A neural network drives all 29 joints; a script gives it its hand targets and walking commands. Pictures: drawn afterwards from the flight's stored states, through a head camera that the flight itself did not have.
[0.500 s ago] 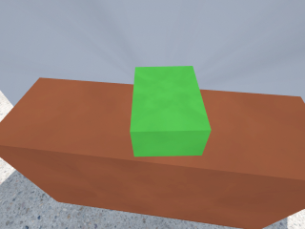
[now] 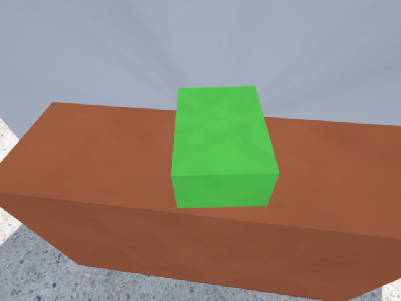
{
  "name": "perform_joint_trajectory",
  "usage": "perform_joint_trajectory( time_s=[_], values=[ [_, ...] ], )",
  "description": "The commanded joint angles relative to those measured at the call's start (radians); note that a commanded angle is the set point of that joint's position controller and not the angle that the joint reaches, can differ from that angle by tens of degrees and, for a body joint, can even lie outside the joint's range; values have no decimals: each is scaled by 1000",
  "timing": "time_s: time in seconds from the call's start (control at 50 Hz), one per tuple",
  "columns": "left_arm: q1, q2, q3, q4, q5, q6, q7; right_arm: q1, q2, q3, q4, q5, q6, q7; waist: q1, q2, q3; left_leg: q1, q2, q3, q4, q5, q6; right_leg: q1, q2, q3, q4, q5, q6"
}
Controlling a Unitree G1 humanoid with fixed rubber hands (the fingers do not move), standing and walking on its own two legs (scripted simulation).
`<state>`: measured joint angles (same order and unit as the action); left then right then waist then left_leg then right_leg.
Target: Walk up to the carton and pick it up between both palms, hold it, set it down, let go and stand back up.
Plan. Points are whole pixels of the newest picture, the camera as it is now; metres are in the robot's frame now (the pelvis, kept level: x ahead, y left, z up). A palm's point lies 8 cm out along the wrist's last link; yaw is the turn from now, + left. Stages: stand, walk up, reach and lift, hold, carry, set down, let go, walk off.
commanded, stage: stand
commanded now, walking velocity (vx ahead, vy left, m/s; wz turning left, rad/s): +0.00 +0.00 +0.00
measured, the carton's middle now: (219, 142) +0.52 -0.04 -0.01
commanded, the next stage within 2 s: walk up in 0.18 s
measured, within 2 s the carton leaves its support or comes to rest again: neither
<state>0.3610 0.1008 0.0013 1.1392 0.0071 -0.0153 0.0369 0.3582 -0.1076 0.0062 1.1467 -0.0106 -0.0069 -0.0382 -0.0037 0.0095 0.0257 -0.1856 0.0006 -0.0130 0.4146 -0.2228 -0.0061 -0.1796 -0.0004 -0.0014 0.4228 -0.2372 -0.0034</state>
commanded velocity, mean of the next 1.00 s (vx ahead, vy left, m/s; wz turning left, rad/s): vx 0.00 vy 0.00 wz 0.00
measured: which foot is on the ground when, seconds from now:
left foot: down 0.00-1.00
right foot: down 0.00-1.00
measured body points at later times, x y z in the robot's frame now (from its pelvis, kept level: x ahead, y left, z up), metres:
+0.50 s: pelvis +0.00 +0.00 +0.00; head +0.02 -0.01 +0.45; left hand -0.03 +0.21 -0.16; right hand -0.03 -0.22 -0.16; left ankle +0.00 +0.12 -0.74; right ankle -0.01 -0.12 -0.74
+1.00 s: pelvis -0.01 +0.01 -0.01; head +0.01 +0.00 +0.44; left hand +0.04 +0.26 -0.15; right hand -0.02 -0.25 -0.16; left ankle +0.00 +0.12 -0.74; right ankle -0.01 -0.12 -0.74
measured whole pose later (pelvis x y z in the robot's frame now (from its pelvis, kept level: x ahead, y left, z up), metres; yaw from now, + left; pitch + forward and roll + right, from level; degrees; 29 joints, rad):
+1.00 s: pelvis -0.01 +0.01 -0.01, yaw -9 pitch -1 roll +2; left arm 0.33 0.23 -0.05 1.01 0.01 -0.02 0.05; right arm 0.24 -0.25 0.03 1.05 -0.01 0.01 -0.03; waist 0.01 -0.02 0.04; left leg -0.19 0.02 0.16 0.50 -0.29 0.01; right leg -0.28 0.03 0.17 0.59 -0.29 0.01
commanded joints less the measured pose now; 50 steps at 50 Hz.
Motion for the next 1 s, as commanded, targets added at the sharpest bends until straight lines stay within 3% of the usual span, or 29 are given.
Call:
perform_joint_trajectory(
  time_s=[0.0,0.04,0.1,0.12,0.18,0.34,0.36,0.38,0.44,0.58,0.82,0.98],
  values=[
    [83,45,6,3,2,-10,3,87,-80,-10,-12,8,-14,2,-1,-44,3,-26,80,-80,-57,109,31,31,-77,51,-60,131,-28],
    [85,38,-2,5,0,-12,6,77,-85,-17,-6,3,-7,-8,-2,-61,38,36,79,-64,-49,135,31,-57,-75,81,-84,132,-25],
    [85,105,23,-10,1,-8,11,128,-21,4,15,3,-10,-1,-5,61,36,-33,79,-73,-56,109,24,31,-82,74,-68,125,-38],
    [82,83,11,-1,2,-6,7,93,-53,-8,10,0,-8,-4,5,1,109,-61,72,-55,-54,113,25,-16,-83,71,-72,131,-35],
    [104,59,5,7,2,-5,5,94,-62,-10,6,1,-4,-5,2,-26,115,-37,77,-55,-53,100,25,-46,-77,73,-88,102,-33],
    [87,72,8,-5,0,-11,5,82,-63,-12,7,4,-9,-5,2,-7,55,-5,79,-51,-49,118,23,-8,-79,74,-80,128,-37],
    [62,148,9,-27,6,-20,15,-1,-161,-14,-22,-21,-17,-16,22,1,71,9,83,-24,-6,64,34,-40,-98,115,-51,146,-39],
    [60,151,11,-25,3,-24,17,-1,-147,-14,-25,-22,-20,-18,13,-8,41,30,85,-26,2,57,36,-49,-106,125,-56,161,-44],
    [49,139,2,-33,2,-20,16,10,-121,1,-21,-7,-18,-18,9,-32,54,-2,86,-20,-2,15,35,-51,-98,135,-39,133,-47],
    [53,156,-16,-56,5,-12,12,-20,-168,7,-47,-6,-4,-15,9,-27,52,23,101,-7,7,31,48,-102,-81,152,15,178,-43],
    [37,207,-31,-120,5,-13,12,-73,-242,3,-105,-1,10,-1,12,-8,45,31,131,4,-36,-32,76,-160,-45,186,88,137,-29],
    [36,235,-29,-165,3,-15,14,-88,-269,-1,-141,-5,21,5,7,-30,34,42,138,49,-21,-82,84,-201,-36,227,113,140,-30]
  ],
)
